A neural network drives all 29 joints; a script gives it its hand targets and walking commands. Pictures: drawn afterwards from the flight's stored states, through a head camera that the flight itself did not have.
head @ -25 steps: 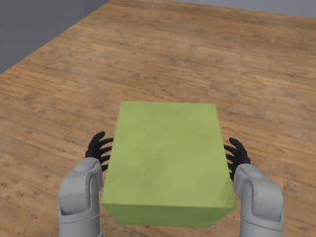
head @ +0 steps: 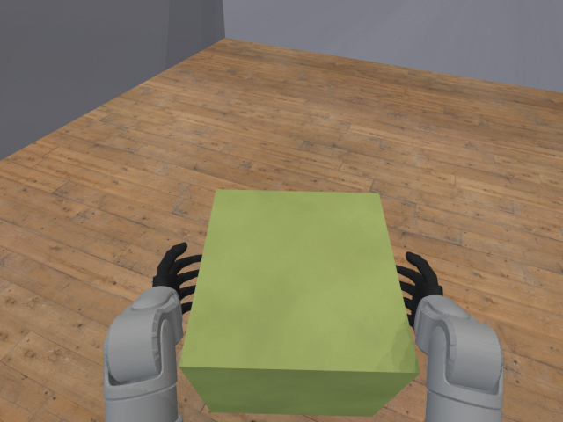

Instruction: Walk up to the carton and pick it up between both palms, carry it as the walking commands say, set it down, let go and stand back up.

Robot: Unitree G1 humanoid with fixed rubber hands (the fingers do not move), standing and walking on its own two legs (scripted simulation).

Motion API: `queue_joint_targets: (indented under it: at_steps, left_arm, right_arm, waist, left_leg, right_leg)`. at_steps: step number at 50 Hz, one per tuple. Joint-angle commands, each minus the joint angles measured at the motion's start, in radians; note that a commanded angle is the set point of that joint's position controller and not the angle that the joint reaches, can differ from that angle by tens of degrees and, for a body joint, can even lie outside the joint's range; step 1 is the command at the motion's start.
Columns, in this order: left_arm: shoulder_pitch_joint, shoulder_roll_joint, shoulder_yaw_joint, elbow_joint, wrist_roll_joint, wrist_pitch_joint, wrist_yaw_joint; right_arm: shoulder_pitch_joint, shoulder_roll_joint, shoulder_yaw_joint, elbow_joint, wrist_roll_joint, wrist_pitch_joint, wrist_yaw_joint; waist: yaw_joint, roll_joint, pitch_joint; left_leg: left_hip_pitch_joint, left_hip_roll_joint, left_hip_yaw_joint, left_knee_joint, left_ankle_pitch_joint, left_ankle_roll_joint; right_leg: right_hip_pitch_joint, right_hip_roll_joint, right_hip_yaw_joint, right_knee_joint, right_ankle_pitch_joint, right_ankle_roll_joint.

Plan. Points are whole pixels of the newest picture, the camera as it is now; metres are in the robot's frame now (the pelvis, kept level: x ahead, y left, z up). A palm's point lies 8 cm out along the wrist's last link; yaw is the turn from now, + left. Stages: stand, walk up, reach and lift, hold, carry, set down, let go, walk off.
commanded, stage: carry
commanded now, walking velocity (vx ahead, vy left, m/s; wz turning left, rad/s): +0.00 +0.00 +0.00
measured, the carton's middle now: (294, 303) +0.29 -0.01 +0.03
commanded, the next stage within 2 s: hold in 1.34 s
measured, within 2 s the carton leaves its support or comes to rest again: neither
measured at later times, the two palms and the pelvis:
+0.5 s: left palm (155, 307) +0.27 +0.19 +0.05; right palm (393, 313) +0.26 -0.14 +0.06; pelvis +0.00 +0.03 +0.00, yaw +0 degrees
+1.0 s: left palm (150, 289) +0.30 +0.21 +0.05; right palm (377, 294) +0.29 -0.13 +0.06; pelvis +0.03 +0.04 +0.01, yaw +0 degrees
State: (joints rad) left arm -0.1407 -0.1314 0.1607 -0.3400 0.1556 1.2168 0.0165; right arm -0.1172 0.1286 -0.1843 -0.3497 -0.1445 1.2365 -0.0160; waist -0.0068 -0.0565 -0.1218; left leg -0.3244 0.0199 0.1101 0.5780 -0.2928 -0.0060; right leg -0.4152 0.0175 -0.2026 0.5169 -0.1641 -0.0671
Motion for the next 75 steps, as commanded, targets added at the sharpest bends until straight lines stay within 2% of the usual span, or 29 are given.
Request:
queue_joint_targets:
  at_steps: [1, 5, 8, 10, 14, 18, 20, 25, 29, 32, 35, 38, 46, 56, 67, 68, 70, 71, 73, 75]
  left_arm:
    - [-0.489, -0.796, -0.732, -0.001, -0.420, 0.005, -0.228]
    - [-0.504, -0.804, -0.742, -0.049, -0.429, -0.003, -0.225]
    - [-0.509, -0.801, -0.744, -0.077, -0.426, -0.010, -0.220]
    - [-0.507, -0.795, -0.730, -0.059, -0.409, -0.020, -0.217]
    - [-0.461, -0.761, -0.643, 0.110, -0.318, -0.090, -0.213]
    - [-0.456, -0.749, -0.595, 0.235, -0.260, -0.187, -0.210]
    - [-0.470, -0.749, -0.590, 0.253, -0.255, -0.239, -0.208]
    - [-0.479, -0.738, -0.608, 0.216, -0.261, -0.306, -0.195]
    - [-0.444, -0.716, -0.613, 0.190, -0.254, -0.333, -0.185]
    - [-0.426, -0.710, -0.631, 0.153, -0.264, -0.333, -0.179]
    - [-0.415, -0.715, -0.660, 0.106, -0.286, -0.317, -0.175]
    - [-0.406, -0.721, -0.671, 0.083, -0.300, -0.295, -0.176]
    - [-0.383, -0.718, -0.650, 0.113, -0.283, -0.278, -0.179]
    - [-0.376, -0.694, -0.591, 0.214, -0.230, -0.338, -0.180]
    - [-0.374, -0.691, -0.631, 0.150, -0.263, -0.350, -0.176]
    - [-0.280, -0.644, -0.454, 0.501, -0.135, -0.407, -0.172]
    - [-0.302, -0.598, -0.434, 0.396, -0.107, -0.492, -0.158]
    - [-0.361, -0.627, -0.480, 0.369, -0.118, -0.513, -0.158]
    - [-0.501, -0.679, -0.520, 0.289, -0.134, -0.541, -0.162]
    - [-0.538, -0.699, -0.540, 0.277, -0.151, -0.551, -0.166]
  right_arm:
    - [-0.563, 0.790, 0.779, -0.034, 0.434, -0.025, 0.228]
    - [-0.582, 0.802, 0.797, -0.084, 0.450, -0.034, 0.224]
    - [-0.588, 0.804, 0.798, -0.111, 0.453, -0.042, 0.222]
    - [-0.581, 0.799, 0.776, -0.089, 0.438, -0.053, 0.221]
    - [-0.532, 0.753, 0.663, 0.079, 0.342, -0.121, 0.224]
    - [-0.519, 0.723, 0.601, 0.194, 0.276, -0.215, 0.229]
    - [-0.541, 0.721, 0.607, 0.211, 0.274, -0.262, 0.230]
    - [-0.553, 0.712, 0.634, 0.185, 0.288, -0.331, 0.217]
    - [-0.526, 0.689, 0.641, 0.155, 0.284, -0.362, 0.206]
    - [-0.506, 0.682, 0.654, 0.122, 0.292, -0.362, 0.200]
    - [-0.494, 0.688, 0.679, 0.077, 0.312, -0.346, 0.198]
    - [-0.492, 0.694, 0.690, 0.052, 0.326, -0.325, 0.197]
    - [-0.472, 0.687, 0.661, 0.082, 0.309, -0.307, 0.204]
    - [-0.459, 0.663, 0.595, 0.186, 0.251, -0.365, 0.205]
    - [-0.453, 0.662, 0.637, 0.139, 0.276, -0.374, 0.196]
    - [-0.381, 0.622, 0.528, 0.390, 0.180, -0.441, 0.191]
    - [-0.409, 0.608, 0.556, 0.315, 0.190, -0.521, 0.191]
    - [-0.464, 0.614, 0.606, 0.271, 0.187, -0.539, 0.198]
    - [-0.589, 0.650, 0.655, 0.240, 0.214, -0.563, 0.208]
    - [-0.630, 0.671, 0.673, 0.232, 0.235, -0.567, 0.205]
  waist:
    - [0.008, -0.008, -0.141]
    - [0.006, -0.023, -0.188]
    - [0.003, -0.006, -0.216]
    - [0.002, 0.028, -0.231]
    - [0.006, 0.093, -0.244]
    - [0.009, 0.090, -0.206]
    - [0.009, 0.074, -0.189]
    - [0.010, 0.091, -0.219]
    - [0.011, 0.116, -0.252]
    - [0.012, 0.125, -0.270]
    - [0.010, 0.109, -0.292]
    - [0.008, 0.098, -0.307]
    - [0.008, 0.118, -0.298]
    - [0.010, 0.113, -0.278]
    - [0.009, 0.105, -0.269]
    - [0.084, 0.146, -0.026]
    - [0.069, 0.172, -0.117]
    - [0.074, 0.150, -0.147]
    - [0.079, 0.143, -0.208]
    - [0.068, 0.117, -0.236]
  left_leg:
    - [0.025, 0.038, -0.017, -0.029, -0.111, 0.033]
    - [0.087, 0.006, 0.016, -0.052, -0.117, 0.051]
    - [0.120, 0.006, 0.012, -0.090, -0.119, 0.064]
    - [0.114, 0.031, -0.021, -0.123, -0.115, 0.068]
    - [0.066, 0.086, -0.091, -0.152, -0.082, 0.066]
    - [0.040, 0.092, -0.100, -0.147, -0.053, 0.058]
    - [0.033, 0.092, -0.099, -0.138, -0.050, 0.056]
    - [0.036, 0.103, -0.113, -0.151, -0.037, 0.060]
    - [0.041, 0.122, -0.138, -0.175, -0.022, 0.065]
    - [0.055, 0.133, -0.146, -0.177, 0.028, 0.068]
    - [0.079, 0.138, -0.144, -0.157, 0.105, 0.070]
    - [0.103, 0.142, -0.144, -0.140, 0.166, 0.074]
    - [0.113, 0.152, -0.147, -0.146, 0.174, 0.079]
    - [0.082, 0.150, -0.147, -0.167, 0.080, 0.077]
    - [0.079, 0.150, -0.149, -0.174, 0.050, 0.076]
    - [-0.082, -0.046, -0.233, -0.248, 0.025, 0.057]
    - [-0.043, -0.037, -0.243, -0.236, 0.096, 0.067]
    - [-0.052, -0.043, -0.238, -0.227, 0.115, 0.072]
    - [-0.028, -0.034, -0.248, -0.201, 0.171, 0.070]
    - [-0.012, -0.035, -0.248, -0.189, 0.194, 0.073]
  right_leg:
    - [0.119, -0.269, 0.350, -0.403, -0.370, 0.104]
    - [0.123, -0.236, 0.287, -0.413, -0.352, 0.142]
    - [0.133, -0.208, 0.247, -0.392, -0.327, 0.153]
    - [0.157, -0.193, 0.231, -0.345, -0.276, 0.140]
    - [0.200, -0.192, 0.240, -0.249, -0.174, 0.081]
    - [0.170, -0.207, 0.263, -0.238, -0.166, 0.046]
    - [0.146, -0.215, 0.273, -0.243, -0.186, 0.037]
    - [0.143, -0.206, 0.257, -0.209, -0.156, 0.020]
    - [0.174, -0.193, 0.235, -0.165, -0.072, 0.011]
    - [0.203, -0.187, 0.220, -0.130, 0.027, 0.007]
    - [0.229, -0.188, 0.212, -0.097, 0.142, 0.003]
    - [0.238, -0.189, 0.208, -0.082, 0.188, 0.002]
    - [0.227, -0.187, 0.201, -0.077, 0.156, 0.005]
    - [0.220, -0.193, 0.207, -0.086, 0.111, 0.010]
    - [0.211, -0.194, 0.206, -0.094, 0.094, 0.013]
    - [0.507, 0.055, 0.253, -0.106, 0.041, -0.012]
    - [0.558, 0.046, 0.282, -0.082, 0.137, -0.003]
    - [0.559, 0.037, 0.296, -0.082, 0.120, 0.001]
    - [0.568, 0.037, 0.306, -0.062, 0.126, 0.006]
    - [0.583, 0.035, 0.304, -0.054, 0.140, 0.011]
